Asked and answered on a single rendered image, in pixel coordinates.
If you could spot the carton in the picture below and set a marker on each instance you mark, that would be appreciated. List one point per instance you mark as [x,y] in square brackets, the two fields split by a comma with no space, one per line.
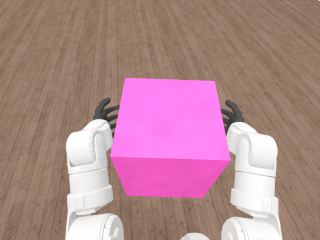
[169,139]

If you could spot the robot right hand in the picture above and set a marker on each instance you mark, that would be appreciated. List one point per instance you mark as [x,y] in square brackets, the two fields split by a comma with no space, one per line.
[234,117]

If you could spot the right robot forearm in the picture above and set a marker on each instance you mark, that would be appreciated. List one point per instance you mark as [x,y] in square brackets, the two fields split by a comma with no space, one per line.
[256,160]

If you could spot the left robot upper arm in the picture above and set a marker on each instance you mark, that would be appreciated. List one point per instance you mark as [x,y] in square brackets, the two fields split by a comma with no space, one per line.
[106,226]

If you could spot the robot left hand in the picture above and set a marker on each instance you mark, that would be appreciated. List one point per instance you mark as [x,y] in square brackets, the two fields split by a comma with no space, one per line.
[101,113]

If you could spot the left robot forearm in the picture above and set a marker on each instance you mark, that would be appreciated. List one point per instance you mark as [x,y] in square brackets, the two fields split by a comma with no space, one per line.
[87,168]

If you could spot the right robot upper arm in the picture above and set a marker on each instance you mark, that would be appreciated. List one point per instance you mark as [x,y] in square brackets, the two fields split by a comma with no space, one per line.
[240,228]

